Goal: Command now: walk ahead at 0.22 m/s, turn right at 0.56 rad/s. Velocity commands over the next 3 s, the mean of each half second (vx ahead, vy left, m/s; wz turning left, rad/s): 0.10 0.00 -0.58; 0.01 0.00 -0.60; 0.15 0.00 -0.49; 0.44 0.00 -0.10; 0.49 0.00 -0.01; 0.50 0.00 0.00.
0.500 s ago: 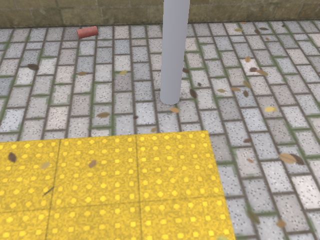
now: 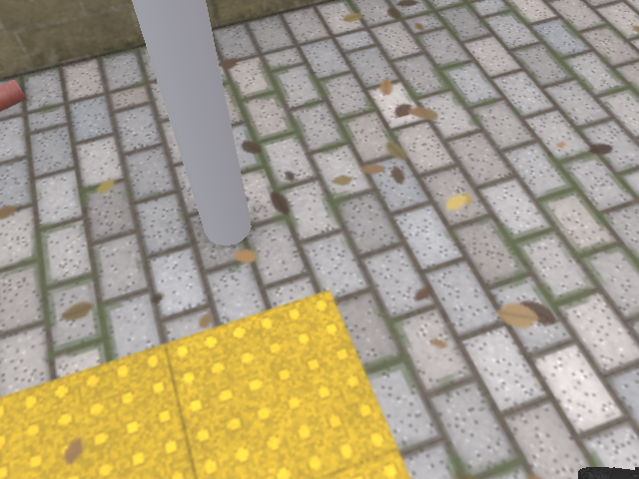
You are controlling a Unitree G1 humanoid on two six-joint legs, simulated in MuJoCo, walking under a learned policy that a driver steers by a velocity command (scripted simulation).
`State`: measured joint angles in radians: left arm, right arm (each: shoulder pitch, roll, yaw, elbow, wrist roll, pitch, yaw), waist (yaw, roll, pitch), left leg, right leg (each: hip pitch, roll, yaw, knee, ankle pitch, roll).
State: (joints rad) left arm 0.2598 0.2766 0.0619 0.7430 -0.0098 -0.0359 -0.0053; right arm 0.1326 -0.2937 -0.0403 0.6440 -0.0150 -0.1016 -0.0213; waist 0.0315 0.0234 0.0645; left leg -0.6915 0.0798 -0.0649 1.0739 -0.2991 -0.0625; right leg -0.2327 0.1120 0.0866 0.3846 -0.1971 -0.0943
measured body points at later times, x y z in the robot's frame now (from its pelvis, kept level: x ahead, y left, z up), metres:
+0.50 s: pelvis +0.14 +0.03 -0.01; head +0.18 +0.02 +0.44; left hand +0.36 +0.26 -0.11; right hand +0.22 -0.28 -0.11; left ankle +0.26 +0.12 -0.74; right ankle +0.12 -0.10 -0.71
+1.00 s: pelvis +0.15 +0.01 -0.01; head +0.18 -0.02 +0.44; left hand +0.44 +0.16 -0.09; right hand +0.15 -0.32 -0.10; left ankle +0.24 +0.12 -0.73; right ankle +0.11 -0.09 -0.74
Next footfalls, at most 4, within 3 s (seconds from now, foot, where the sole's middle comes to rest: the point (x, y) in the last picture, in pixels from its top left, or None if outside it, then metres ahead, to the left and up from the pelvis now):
0.18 left None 0.30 0.11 -0.78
0.60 right None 0.14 -0.11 -0.78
1.04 left None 0.27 0.08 -0.78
1.48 right None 0.10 -0.14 -0.78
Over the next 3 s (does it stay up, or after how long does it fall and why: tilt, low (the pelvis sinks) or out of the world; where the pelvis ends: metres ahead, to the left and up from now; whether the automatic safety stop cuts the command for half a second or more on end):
stays up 0.68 -0.66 -0.02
